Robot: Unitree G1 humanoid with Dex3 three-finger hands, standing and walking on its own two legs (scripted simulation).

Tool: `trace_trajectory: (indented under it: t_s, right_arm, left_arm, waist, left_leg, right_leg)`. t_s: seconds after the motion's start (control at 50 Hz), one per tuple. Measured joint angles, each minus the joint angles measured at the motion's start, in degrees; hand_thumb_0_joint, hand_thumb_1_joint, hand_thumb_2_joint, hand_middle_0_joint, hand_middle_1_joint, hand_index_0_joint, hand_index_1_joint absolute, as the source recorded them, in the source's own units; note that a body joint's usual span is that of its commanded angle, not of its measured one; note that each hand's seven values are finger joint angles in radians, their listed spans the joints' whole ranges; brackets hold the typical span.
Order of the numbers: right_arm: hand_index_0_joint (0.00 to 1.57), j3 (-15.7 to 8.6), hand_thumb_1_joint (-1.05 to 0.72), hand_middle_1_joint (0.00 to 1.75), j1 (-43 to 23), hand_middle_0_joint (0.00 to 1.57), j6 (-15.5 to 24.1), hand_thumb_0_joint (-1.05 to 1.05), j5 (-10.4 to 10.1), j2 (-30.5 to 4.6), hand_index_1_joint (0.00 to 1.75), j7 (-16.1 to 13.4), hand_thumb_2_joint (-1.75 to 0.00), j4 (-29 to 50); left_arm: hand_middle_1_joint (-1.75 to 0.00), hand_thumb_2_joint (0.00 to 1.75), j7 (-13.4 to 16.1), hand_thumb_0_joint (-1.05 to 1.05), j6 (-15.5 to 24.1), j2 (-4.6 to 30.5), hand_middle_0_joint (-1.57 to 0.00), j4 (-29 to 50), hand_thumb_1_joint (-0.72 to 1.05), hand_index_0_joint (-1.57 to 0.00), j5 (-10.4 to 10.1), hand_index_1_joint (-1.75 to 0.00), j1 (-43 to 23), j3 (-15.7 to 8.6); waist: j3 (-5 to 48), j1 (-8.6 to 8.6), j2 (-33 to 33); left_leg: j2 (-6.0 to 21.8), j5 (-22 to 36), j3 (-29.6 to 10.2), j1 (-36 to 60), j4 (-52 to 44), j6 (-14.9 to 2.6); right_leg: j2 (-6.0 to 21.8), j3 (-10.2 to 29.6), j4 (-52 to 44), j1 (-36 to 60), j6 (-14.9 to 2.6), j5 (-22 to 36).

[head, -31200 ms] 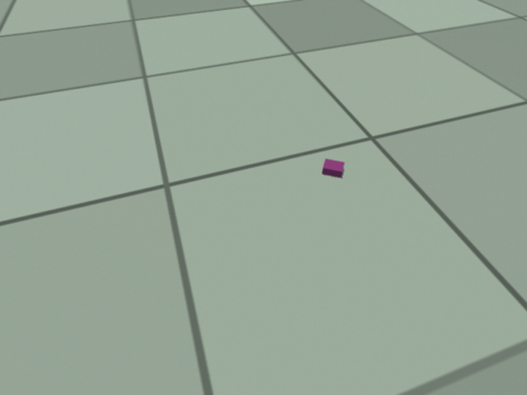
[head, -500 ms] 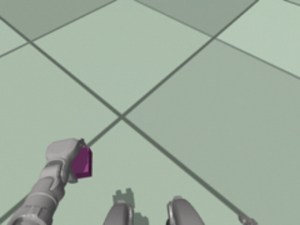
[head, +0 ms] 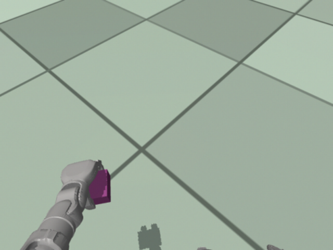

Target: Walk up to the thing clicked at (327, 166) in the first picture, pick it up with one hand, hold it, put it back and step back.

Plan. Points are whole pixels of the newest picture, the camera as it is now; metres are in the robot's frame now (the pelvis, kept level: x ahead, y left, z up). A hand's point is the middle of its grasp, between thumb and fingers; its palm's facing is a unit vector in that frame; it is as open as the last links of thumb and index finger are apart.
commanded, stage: hold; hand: left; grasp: from above
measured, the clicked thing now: (89, 188) +0.32 +0.23 -0.11
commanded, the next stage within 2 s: crouch in 1.92 s
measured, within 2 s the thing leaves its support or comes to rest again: neither
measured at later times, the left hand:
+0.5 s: hand (81, 179) +0.32 +0.23 -0.04, palm faces -0.44 -0.09 -0.89, open 10.7 cm
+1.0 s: hand (76, 182) +0.30 +0.23 -0.02, palm faces -0.44 -0.08 -0.89, open 10.7 cm
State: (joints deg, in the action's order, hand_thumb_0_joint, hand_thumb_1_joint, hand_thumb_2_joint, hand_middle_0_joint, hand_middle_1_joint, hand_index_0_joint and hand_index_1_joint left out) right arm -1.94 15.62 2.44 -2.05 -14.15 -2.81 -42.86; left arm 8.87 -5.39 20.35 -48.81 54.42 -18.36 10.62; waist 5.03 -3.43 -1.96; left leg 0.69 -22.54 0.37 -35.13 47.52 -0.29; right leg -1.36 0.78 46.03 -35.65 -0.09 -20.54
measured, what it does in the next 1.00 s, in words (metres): stands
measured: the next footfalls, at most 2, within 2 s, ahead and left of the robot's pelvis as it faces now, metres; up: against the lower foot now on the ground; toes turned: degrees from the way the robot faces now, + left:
none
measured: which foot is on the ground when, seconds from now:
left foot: down 0.00-1.00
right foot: down 0.00-1.00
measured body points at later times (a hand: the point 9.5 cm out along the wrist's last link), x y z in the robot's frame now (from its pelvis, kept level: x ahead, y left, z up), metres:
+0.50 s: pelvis +0.01 +0.01 +0.02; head +0.04 -0.01 +0.47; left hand +0.34 +0.23 +0.01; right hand +0.11 -0.26 -0.10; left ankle +0.01 +0.11 -0.70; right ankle +0.02 -0.12 -0.70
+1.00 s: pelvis +0.00 +0.01 +0.03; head +0.02 -0.01 +0.48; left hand +0.32 +0.23 +0.03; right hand +0.12 -0.25 -0.09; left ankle +0.01 +0.11 -0.70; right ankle +0.02 -0.12 -0.70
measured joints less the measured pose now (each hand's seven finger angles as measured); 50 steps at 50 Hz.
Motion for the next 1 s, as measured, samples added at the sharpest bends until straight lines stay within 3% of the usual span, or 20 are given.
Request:
trace_trajectory:
  t_s: [0.18, 0.44, 0.7, 1.0]
  right_arm:
    - [0.20, -0.26, -0.89, 0.30, -0.77, 0.21, -0.76, 0.01, -0.20, -0.42, 0.30, 0.10, -0.89, -0.10]
    - [0.20, -0.67, -0.88, 0.30, -0.45, 0.21, -1.73, 0.01, -0.36, -0.79, 0.30, 1.02, -0.89, 1.40]
    - [0.20, -0.42, -0.89, 0.30, -0.82, 0.21, -2.68, 0.01, -0.44, -0.56, 0.30, 1.32, -0.89, 1.83]
    - [0.20, -0.16, -0.89, 0.30, -1.66, 0.20, -3.18, 0.01, -0.75, -0.91, 0.30, 1.36, -0.89, 3.11]
  left_arm:
    - [-0.55, 0.53, -0.15, -0.01, -0.44, -0.12, -0.62, 0.63, -0.10, -0.68, 1.02, -0.50, 0.44, 0.96]
    - [-0.56, 0.54, -3.28, -0.02, -0.06, 0.13, -0.62, 1.63, -0.10, -0.68, 0.94, -0.50, 0.19, 1.31]
    - [-0.55, 0.56, -3.70, -0.02, -0.24, 0.13, -0.63, 4.29, -0.12, -0.69, 1.51, -0.50, 1.44, 1.63]
    - [-0.56, 0.56, -6.32, -0.02, 0.11, 0.33, -0.63, 6.56, -0.12, -0.69, 1.25, -0.50, 2.40, 2.05]
  waist:
    - [-0.28, 0.50, 0.06]
    - [-0.89, 1.06, -0.39]
    - [-2.17, 1.97, -0.54]
    - [-3.28, 2.41, -0.82]
  left_leg:
    - [-0.32, 1.41, 0.16, 5.44, -4.94, -0.15]
    - [-0.49, 2.87, 0.88, 10.41, -9.31, -0.52]
    - [-0.72, 4.52, 1.10, 13.39, -12.30, -0.76]
    - [-0.83, 6.18, 1.33, 16.35, -15.18, -0.80]
  right_leg:
    - [0.32, 0.21, -4.71, 5.37, 0.13, 1.25]
    - [0.50, 0.98, -9.05, 10.13, 0.47, 2.89]
    - [0.73, 1.23, -12.06, 13.09, 0.69, 4.59]
    - [0.83, 1.49, -14.75, 15.90, 0.73, 6.20]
